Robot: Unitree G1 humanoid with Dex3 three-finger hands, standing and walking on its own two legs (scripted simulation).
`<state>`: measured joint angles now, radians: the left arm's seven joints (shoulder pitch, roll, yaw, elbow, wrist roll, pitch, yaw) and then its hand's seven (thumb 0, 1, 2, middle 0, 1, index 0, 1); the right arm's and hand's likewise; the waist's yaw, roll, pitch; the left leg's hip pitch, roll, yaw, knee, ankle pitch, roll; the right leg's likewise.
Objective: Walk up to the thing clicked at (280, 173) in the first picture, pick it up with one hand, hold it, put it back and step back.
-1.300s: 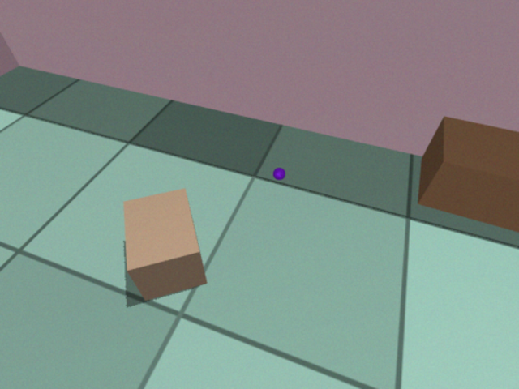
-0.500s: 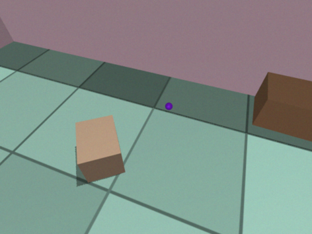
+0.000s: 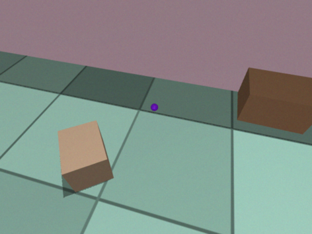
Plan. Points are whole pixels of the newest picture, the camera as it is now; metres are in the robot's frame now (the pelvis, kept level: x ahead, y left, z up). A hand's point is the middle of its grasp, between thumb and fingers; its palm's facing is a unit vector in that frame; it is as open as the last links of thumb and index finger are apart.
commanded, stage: walk up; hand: left
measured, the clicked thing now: (154, 107) +1.29 -0.01 -0.74
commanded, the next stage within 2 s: none
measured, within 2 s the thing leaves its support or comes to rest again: neither
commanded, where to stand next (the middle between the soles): +0.87 -0.17 m, yaw -12 degrees
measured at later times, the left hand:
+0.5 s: hand (89, 214) +0.23 +0.21 -0.16, palm faces -0.11 -0.94 -0.33, open 7.4 cm
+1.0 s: hand (125, 121) +0.59 +0.13 -0.13, palm faces -0.24 -0.88 -0.42, open 7.4 cm
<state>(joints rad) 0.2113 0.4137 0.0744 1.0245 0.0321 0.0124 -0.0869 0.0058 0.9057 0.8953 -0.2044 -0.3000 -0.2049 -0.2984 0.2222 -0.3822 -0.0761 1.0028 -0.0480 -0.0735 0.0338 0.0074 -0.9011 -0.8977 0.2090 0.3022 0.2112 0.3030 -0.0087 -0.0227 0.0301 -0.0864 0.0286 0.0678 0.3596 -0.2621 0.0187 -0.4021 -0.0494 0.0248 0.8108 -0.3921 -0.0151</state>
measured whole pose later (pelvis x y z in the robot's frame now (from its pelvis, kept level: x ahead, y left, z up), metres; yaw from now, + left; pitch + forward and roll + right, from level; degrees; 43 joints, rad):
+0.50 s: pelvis +0.19 -0.06 -0.01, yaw -7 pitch -2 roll -2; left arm 0.37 0.40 0.05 0.89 0.02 -0.06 -0.07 0.01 0.90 0.89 -0.21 -0.30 -0.21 -0.30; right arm 0.24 -0.41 -0.08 0.90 -0.04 -0.06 0.09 0.01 -0.90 -0.90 0.21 0.30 0.21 0.30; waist 0.05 0.01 0.05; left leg -0.42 0.08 0.04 0.60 -0.23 0.01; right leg -0.11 0.02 -0.01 0.51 -0.38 -0.01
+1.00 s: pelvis +0.41 -0.11 -0.02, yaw -12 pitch -3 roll +1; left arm 0.19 0.42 0.06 0.83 0.00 -0.08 -0.06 0.00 0.91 0.90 -0.20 -0.30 -0.20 -0.30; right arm 0.36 -0.43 -0.05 0.88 -0.01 -0.03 0.04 0.01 -0.90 -0.90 0.20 0.30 0.21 0.30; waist -0.03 0.04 0.09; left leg -0.25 0.07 0.03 1.00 -0.49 0.03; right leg -0.39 -0.02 -0.05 0.66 -0.22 -0.04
